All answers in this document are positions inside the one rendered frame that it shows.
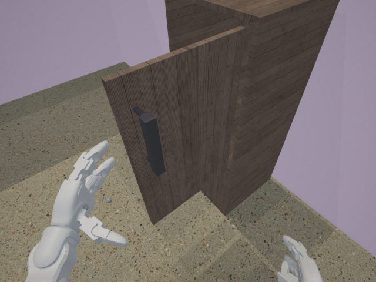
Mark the robot right hand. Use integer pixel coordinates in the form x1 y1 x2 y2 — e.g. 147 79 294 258
277 235 323 282

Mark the cupboard door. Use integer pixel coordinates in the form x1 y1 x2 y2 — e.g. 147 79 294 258
101 26 247 225

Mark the handle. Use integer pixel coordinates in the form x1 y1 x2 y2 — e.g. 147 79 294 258
133 106 166 176

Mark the robot left hand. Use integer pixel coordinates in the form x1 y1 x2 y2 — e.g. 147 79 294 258
51 140 127 247

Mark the robot left forearm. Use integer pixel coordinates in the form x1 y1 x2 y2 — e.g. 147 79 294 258
25 226 81 282

